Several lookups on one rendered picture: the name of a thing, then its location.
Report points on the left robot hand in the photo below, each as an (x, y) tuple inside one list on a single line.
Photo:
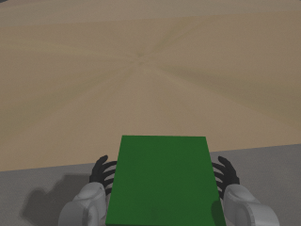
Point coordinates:
[(98, 175)]

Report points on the robot left forearm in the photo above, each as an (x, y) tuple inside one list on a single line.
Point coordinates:
[(86, 209)]

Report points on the robot right forearm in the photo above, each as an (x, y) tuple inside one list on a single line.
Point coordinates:
[(242, 209)]

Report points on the right robot hand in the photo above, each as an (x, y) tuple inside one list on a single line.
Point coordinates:
[(229, 176)]

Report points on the carton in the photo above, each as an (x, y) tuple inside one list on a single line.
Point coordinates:
[(164, 181)]

